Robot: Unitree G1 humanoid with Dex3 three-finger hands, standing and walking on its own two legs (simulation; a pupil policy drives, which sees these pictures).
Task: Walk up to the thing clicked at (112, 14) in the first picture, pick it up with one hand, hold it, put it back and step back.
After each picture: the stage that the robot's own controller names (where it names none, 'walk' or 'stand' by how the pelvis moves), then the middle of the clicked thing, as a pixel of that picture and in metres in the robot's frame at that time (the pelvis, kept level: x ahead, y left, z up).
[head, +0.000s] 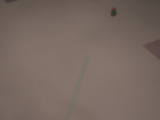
stand; (113, 12) +2.21 -0.43 -0.72
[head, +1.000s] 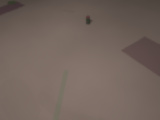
walk; (88, 20) +2.10 +0.06 -0.70
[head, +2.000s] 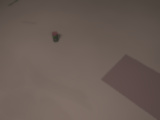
walk; (55, 36) +1.45 +0.40 -0.71
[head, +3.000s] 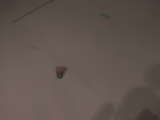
walk; (59, 72) +0.96 +0.27 -0.71
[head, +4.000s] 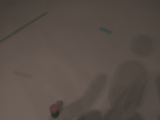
walk; (54, 111) +0.57 +0.23 -0.69
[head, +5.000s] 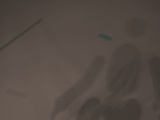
stand; out of the picture +0.37 +0.23 -0.70
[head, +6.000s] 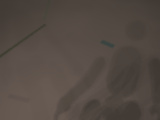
stand; out of the picture +0.36 +0.21 -0.73
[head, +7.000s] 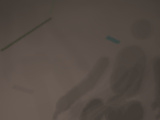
stand; out of the picture +0.39 +0.20 -0.72
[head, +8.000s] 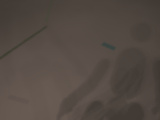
stand; out of the picture +0.35 +0.23 -0.73
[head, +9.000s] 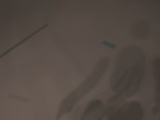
stand; out of the picture +0.35 +0.22 -0.73
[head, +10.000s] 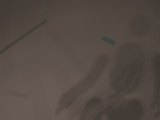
go down; out of the picture +0.36 +0.22 -0.72
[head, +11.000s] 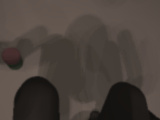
go down; (13, 59) +0.42 +0.28 -0.28
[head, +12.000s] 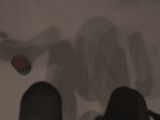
approach; (22, 65) +0.42 +0.28 -0.30
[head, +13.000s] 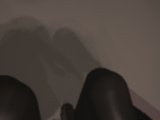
close in; out of the picture +0.40 +0.32 -0.22
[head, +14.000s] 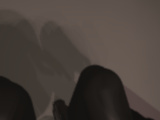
close; out of the picture +0.39 +0.33 -0.22
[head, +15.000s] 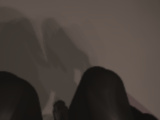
lift; out of the picture +0.36 +0.31 -0.22
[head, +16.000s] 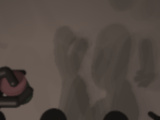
lift; (18, 89) +0.32 +0.22 -0.02
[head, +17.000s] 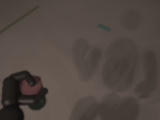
hold; (34, 93) +0.33 +0.18 -0.01
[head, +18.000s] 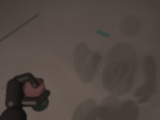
hold; (37, 95) +0.33 +0.18 -0.01
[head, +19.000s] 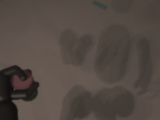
crouch; (25, 86) +0.36 +0.21 -0.06
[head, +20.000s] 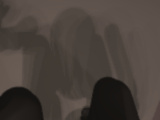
lower; out of the picture +0.47 +0.32 -0.10
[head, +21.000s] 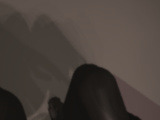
lower; out of the picture +0.41 +0.33 -0.22
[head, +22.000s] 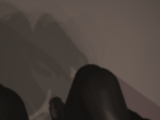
lower; out of the picture +0.41 +0.34 -0.22
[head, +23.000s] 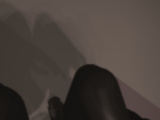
lower; out of the picture +0.41 +0.34 -0.23
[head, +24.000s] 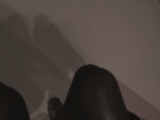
lower; out of the picture +0.41 +0.34 -0.22
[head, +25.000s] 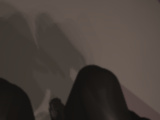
open; out of the picture +0.40 +0.32 -0.23
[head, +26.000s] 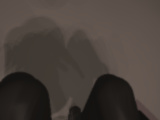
stand; out of the picture +0.42 +0.30 -0.24
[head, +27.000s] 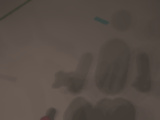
stand; out of the picture +0.39 +0.22 -0.61
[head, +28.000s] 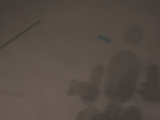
stand; out of the picture +0.39 +0.22 -0.67
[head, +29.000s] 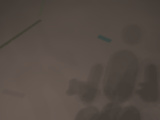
stand; out of the picture +0.39 +0.22 -0.67
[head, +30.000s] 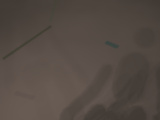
stand; out of the picture +0.41 +0.21 -0.72
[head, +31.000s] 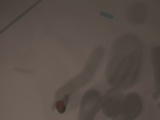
walk; (60, 107) +0.50 +0.22 -0.70
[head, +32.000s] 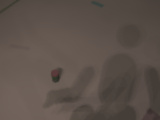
walk; (55, 76) +0.78 +0.22 -0.70
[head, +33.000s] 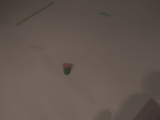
stand; (66, 69) +1.04 +0.22 -0.71
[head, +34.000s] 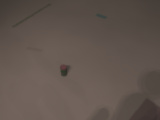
stand; (63, 70) +1.05 +0.23 -0.72
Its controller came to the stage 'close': yes
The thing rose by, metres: 0.71
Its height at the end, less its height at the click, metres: +0.00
